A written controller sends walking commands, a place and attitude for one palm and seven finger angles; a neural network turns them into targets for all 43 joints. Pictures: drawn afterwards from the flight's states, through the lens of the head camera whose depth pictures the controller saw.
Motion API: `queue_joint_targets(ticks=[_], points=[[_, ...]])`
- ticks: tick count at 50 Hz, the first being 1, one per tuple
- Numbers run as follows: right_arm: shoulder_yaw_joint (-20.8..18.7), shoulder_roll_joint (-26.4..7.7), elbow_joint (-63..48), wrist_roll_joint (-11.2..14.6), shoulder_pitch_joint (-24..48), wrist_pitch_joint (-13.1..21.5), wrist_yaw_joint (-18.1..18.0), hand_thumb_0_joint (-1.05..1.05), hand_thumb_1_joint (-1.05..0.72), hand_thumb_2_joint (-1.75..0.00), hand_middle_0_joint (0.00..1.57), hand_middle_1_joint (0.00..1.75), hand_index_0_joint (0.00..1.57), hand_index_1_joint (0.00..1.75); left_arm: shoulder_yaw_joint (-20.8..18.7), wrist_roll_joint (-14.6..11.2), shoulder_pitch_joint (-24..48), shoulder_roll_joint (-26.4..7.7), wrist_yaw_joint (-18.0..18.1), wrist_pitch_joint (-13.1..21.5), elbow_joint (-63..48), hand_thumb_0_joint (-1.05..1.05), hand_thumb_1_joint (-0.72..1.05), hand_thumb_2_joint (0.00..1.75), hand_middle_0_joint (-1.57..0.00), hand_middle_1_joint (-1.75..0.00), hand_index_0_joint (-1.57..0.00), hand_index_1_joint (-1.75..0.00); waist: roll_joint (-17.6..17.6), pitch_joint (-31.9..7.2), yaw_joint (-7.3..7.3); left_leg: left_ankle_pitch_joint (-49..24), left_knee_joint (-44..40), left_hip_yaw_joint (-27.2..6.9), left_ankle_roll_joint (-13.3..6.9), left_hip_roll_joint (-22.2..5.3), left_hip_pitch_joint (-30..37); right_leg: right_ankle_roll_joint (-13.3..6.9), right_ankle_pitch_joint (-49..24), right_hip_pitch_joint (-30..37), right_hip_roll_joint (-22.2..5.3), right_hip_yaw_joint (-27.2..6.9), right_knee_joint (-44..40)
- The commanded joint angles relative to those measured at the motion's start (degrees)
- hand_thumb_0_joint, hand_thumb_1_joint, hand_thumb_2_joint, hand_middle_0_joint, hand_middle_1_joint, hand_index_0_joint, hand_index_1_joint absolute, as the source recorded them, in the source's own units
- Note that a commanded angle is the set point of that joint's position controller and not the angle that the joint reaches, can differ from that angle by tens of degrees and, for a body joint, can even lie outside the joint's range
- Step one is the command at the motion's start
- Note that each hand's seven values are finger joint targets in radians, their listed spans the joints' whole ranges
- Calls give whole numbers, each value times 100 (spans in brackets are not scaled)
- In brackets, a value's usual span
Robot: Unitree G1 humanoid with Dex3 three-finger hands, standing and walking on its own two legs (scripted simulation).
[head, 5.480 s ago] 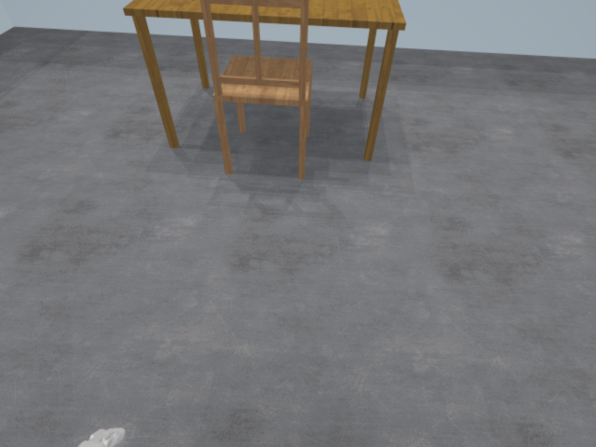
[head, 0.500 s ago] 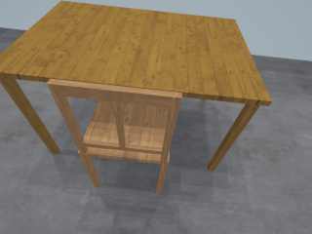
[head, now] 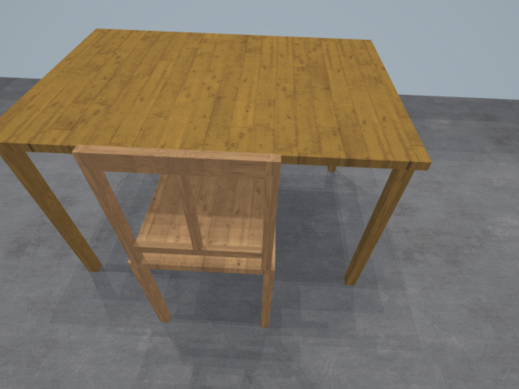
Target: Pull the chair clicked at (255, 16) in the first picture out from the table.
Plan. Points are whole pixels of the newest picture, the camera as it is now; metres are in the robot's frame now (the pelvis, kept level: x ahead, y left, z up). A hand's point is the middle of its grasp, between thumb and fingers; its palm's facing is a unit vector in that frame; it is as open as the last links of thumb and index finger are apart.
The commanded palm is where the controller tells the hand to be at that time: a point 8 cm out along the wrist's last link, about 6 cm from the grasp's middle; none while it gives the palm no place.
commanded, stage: come to a stop and stand still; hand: left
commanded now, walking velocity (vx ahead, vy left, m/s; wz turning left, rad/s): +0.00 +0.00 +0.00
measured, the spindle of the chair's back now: (190, 214) +0.51 +0.19 -0.10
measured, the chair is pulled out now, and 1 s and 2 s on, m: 0.00 0.00 0.00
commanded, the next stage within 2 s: look again from close up in 0.26 s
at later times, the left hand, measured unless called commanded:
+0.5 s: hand out of the picture +0.00 +0.16 -0.18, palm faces +0.00 -0.99 -0.17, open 7.4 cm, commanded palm none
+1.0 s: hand out of the picture +0.04 +0.21 -0.19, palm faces +0.00 -0.98 -0.19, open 7.4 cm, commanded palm none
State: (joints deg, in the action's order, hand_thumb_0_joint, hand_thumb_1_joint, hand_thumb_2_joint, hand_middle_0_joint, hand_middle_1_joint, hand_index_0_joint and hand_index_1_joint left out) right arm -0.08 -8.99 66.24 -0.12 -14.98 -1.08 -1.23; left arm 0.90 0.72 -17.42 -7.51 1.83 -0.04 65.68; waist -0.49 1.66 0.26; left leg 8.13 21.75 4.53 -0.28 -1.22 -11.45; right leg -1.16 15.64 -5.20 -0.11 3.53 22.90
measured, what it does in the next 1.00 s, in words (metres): stands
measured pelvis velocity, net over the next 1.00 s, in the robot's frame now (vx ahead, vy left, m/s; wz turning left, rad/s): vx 0.03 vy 0.03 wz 0.00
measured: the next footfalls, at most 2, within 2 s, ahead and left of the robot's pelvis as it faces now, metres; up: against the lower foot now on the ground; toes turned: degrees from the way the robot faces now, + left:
none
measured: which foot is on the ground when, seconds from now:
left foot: down 0.00-1.00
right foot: down 0.00-1.00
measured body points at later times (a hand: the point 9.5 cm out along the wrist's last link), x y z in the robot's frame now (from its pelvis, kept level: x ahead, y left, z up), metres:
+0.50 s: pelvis +0.01 +0.01 -0.01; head +0.03 +0.00 +0.44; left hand +0.00 +0.21 -0.17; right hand +0.00 -0.21 -0.17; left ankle +0.04 +0.12 -0.74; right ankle -0.03 -0.10 -0.74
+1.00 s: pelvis +0.03 +0.03 -0.01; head +0.05 +0.05 +0.44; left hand +0.04 +0.26 -0.17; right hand +0.06 -0.20 -0.16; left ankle +0.04 +0.12 -0.74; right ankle -0.03 -0.10 -0.74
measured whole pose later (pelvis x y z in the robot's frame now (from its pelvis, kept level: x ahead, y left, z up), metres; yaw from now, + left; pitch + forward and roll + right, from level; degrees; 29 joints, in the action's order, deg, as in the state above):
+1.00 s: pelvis +0.03 +0.03 -0.01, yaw +0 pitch -1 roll +0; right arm 1.0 -9.6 62.5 -0.2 -13.8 1.3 -1.1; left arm 0.8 1.0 -16.7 -10.5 2.0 0.6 61.1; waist -1.8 2.2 -0.1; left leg 14.9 29.2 4.5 -2.9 1.1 -13.7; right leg 1.6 20.2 -5.9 -2.6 2.5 26.9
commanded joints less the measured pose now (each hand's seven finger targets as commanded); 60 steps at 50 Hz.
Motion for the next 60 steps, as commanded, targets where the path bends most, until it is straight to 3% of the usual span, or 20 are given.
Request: queue_joint_targets(ticks=[1,14,17,18,19,20,21,23,26,29,30,37,40,44,49,60], points=[[-60,-358,-111,-28,-276,80,-52,0,-90,-90,20,30,20,30,-143,-37,-406,-586,66,43,-140,0,90,90,-20,-30,-20,-30,-6,538,-19,417,-386,-616,-35,-401,189,-38,404,-974,-627,-727,-864],[-47,-209,46,-25,-609,167,-112,0,-90,-90,20,30,20,30,-139,-63,-555,-385,97,78,-84,0,90,90,-20,-30,-20,-30,14,291,-29,-346,-207,-612,-50,-493,245,-56,-417,-653,-613,-610,-652],[-50,-193,53,-22,-599,163,-113,0,-90,-90,20,30,20,30,-127,-59,-591,-363,102,73,-89,0,90,90,-20,-30,-20,-30,17,395,-31,-310,-204,-603,-54,-490,220,-52,-384,-719,-595,-610,-651],[-14,-377,-429,-27,85,301,-2,0,-90,-90,20,30,20,30,-94,104,-896,-543,258,310,-68,0,90,90,-20,-30,-20,-30,-167,662,-286,-226,1212,-393,81,-409,-550,133,-2909,-822,-952,-1021,-627],[-37,-96,-595,-56,-412,222,36,0,-90,-90,20,30,20,30,-148,68,-562,-795,225,348,-376,0,90,90,-20,-30,-20,-30,-206,276,197,828,1188,-436,-2,-280,-489,-171,-2001,-775,-1193,-997,-534],[-62,-101,-491,-82,-537,191,38,0,-90,-90,20,30,20,30,-135,45,-328,-711,173,338,-481,0,90,90,-20,-30,-20,-30,111,289,225,804,1062,-392,-16,-270,-328,-321,-944,-987,-1078,-900,-537],[-50,-148,-522,-105,-644,191,53,0,-90,-90,20,30,20,30,-166,42,-239,-762,167,351,-565,0,90,90,-20,-30,-20,-30,228,107,244,478,979,-345,-6,-267,-231,-403,-648,-939,-930,-782,-434],[-37,-210,-606,-93,-707,241,39,0,-90,-90,20,30,20,30,-164,12,-318,-620,149,336,-619,0,90,90,-20,-30,-20,-30,-41,-22,218,153,902,-451,-63,-280,-245,-377,-515,-878,-740,-701,-227],[-16,-296,-620,-82,-642,318,0,0,-90,-90,20,30,20,30,-137,14,-435,-508,131,271,-616,0,90,90,-20,-30,-20,-30,199,83,63,-546,655,-631,-176,-388,-273,-254,-877,-708,-503,-502,162],[-11,-423,-650,-61,-532,316,-28,0,-90,-90,20,30,20,30,-140,1,-505,-533,128,208,-604,0,90,90,-20,-30,-20,-30,34,242,1,-633,540,-734,-238,-411,-360,-183,-700,-656,-457,-476,210],[-8,-454,-657,-55,-497,312,-29,0,-90,-90,20,30,20,30,-133,-3,-515,-552,125,194,-605,0,90,90,-20,-30,-20,-30,-86,259,-15,-581,502,-732,-249,-418,-340,-160,-632,-661,-474,-452,194],[-15,-602,-640,-50,-301,299,-28,0,-90,-90,20,30,20,30,-144,6,-434,-695,105,127,-671,0,90,90,-20,-30,-20,-30,74,350,-51,-483,277,-790,-274,-415,-258,-80,-371,-666,-485,-445,125],[-20,-667,-629,-53,-265,311,-28,0,-90,-90,20,30,20,30,-152,2,-410,-758,96,127,-664,0,90,90,-20,-30,-20,-30,117,57,-50,-756,263,-780,-285,-447,4,-40,-516,-571,-518,-405,145],[-23,-702,-597,-41,-166,324,-35,0,-90,-90,20,30,20,30,-158,-3,-414,-806,89,122,-646,0,90,90,-20,-30,-20,-30,230,-51,-68,-934,229,-772,-288,-451,137,-10,-604,-505,-552,-389,107],[-29,-744,-554,-31,-113,329,-45,0,-90,-90,20,30,20,30,-149,2,-415,-845,85,121,-582,0,90,90,-20,-30,-20,-30,182,-76,-63,-1150,224,-740,-282,-458,259,14,-774,-477,-588,-384,51],[-26,-768,-448,-20,-53,316,-40,0,-90,-90,20,30,20,30,-135,14,-465,-836,78,110,-437,0,90,90,-20,-30,-20,-30,17,43,-56,-809,5,-760,-280,-452,298,44,-634,-507,-627,-396,-96]])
